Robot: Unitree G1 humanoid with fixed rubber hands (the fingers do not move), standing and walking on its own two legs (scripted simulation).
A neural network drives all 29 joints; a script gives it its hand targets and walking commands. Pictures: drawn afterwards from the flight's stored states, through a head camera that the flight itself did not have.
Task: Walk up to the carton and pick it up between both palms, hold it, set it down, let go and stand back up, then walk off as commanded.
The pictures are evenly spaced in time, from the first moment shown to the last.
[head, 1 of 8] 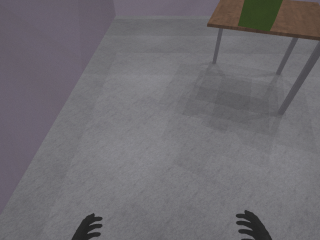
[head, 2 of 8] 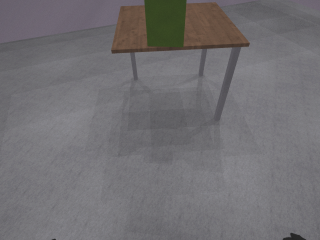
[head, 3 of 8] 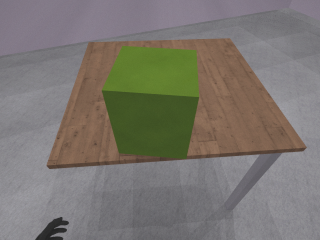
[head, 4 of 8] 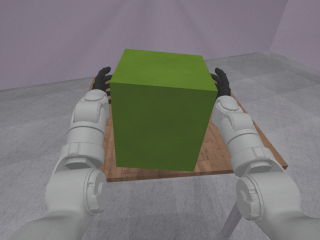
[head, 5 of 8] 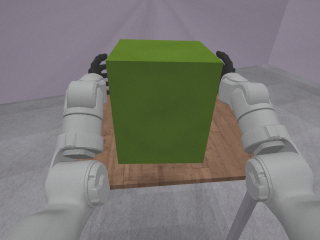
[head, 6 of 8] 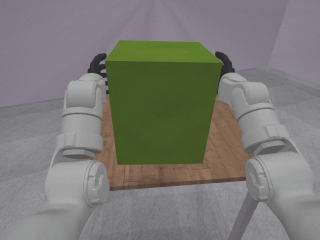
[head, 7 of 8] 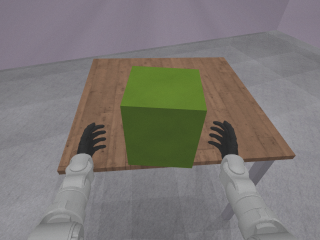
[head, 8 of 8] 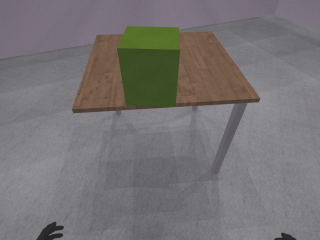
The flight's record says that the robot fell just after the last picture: no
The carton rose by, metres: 0.23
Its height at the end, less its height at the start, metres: +0.00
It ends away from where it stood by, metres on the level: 0.02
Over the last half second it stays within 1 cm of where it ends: yes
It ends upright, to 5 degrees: yes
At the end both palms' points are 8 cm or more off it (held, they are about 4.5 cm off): yes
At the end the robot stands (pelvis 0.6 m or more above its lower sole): yes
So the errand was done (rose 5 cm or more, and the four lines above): yes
